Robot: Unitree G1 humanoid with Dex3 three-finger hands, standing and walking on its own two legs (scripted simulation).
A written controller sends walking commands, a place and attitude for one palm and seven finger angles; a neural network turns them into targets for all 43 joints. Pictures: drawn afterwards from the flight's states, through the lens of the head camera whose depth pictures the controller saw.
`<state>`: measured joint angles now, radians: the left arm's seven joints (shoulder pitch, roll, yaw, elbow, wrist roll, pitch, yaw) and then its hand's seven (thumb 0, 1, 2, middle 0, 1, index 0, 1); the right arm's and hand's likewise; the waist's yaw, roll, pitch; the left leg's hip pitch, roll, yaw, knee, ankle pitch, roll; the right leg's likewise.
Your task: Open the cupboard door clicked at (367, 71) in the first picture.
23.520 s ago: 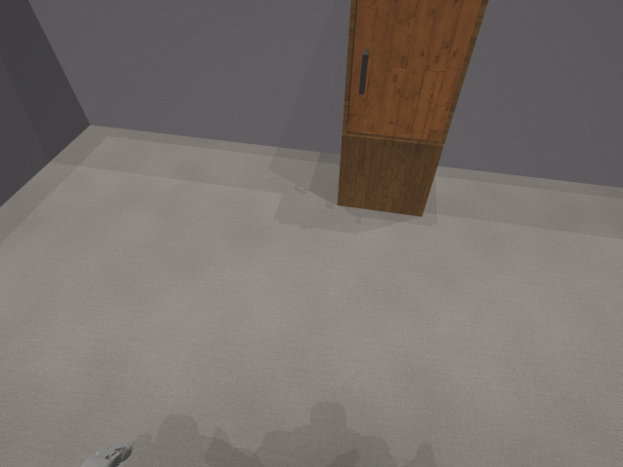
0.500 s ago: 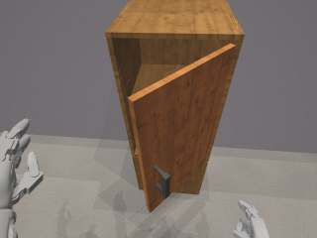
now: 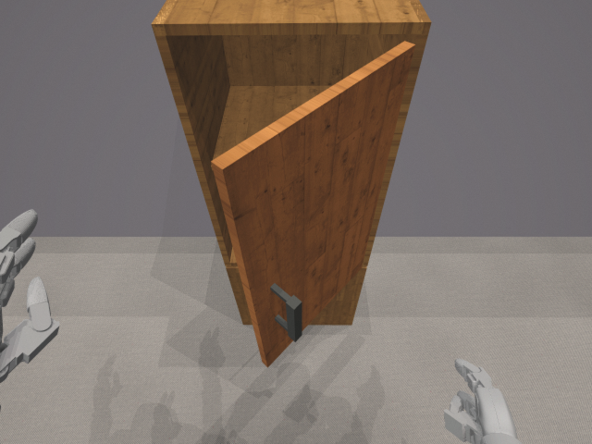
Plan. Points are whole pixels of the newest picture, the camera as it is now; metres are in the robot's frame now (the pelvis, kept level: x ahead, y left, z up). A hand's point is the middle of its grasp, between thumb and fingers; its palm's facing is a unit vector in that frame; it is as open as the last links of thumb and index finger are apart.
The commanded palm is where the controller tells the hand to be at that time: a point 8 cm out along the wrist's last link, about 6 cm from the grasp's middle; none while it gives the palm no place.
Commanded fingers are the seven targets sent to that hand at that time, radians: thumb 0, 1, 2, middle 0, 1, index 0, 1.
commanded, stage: step back with the hand held close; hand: left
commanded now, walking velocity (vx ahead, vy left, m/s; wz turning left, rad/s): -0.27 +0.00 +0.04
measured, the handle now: (286, 313) +0.34 +0.04 -0.10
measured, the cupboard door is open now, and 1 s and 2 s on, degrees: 48 48 48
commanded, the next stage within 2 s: stop stepping back and stand still in 0.76 s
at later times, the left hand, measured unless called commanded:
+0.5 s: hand out of the picture +0.07 +0.29 +0.16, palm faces +0.52 -0.69 -0.51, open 7.4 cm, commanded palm +0.01 +0.32 +0.17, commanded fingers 0.00 0.90 0.90 -0.20 -0.30 -0.20 -0.30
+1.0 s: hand out of the picture -0.01 +0.24 +0.16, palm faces +0.36 -0.80 -0.48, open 7.4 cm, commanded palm -0.08 +0.29 +0.17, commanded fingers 0.00 0.90 0.90 -0.20 -0.30 -0.20 -0.30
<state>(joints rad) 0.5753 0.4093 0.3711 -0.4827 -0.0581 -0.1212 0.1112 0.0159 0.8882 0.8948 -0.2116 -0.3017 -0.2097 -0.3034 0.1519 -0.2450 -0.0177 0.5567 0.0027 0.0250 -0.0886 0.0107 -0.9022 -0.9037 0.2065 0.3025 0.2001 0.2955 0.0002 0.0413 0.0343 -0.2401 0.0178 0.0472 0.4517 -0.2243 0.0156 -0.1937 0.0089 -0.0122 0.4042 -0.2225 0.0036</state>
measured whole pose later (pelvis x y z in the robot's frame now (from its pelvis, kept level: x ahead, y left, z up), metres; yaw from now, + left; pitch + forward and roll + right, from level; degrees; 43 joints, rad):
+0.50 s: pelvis -0.10 +0.00 -0.02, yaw +7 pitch +0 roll -2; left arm 0.54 0.40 0.46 -0.52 -0.02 -0.23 0.14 0.02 0.89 0.90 -0.21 -0.30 -0.21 -0.30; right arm 0.21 -0.22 0.00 0.58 -0.01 -0.07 -0.07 0.01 -0.90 -0.90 0.21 0.30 0.20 0.30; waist 0.00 0.04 0.05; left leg -0.47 0.01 0.01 0.60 -0.19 0.04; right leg -0.30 0.06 0.02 0.58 -0.28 -0.01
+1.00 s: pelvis -0.22 -0.01 -0.01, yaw +0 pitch +6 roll -2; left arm 0.58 0.46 0.44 -0.62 -0.07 -0.19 0.15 0.01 0.89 0.90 -0.21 -0.30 -0.21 -0.30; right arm 0.13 -0.16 0.02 0.59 -0.03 -0.13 -0.04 0.01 -0.90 -0.90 0.21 0.30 0.20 0.30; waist -0.01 -0.03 0.00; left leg -0.51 0.05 0.08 0.34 0.04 0.03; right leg -0.11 0.04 -0.04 0.52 -0.48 -0.01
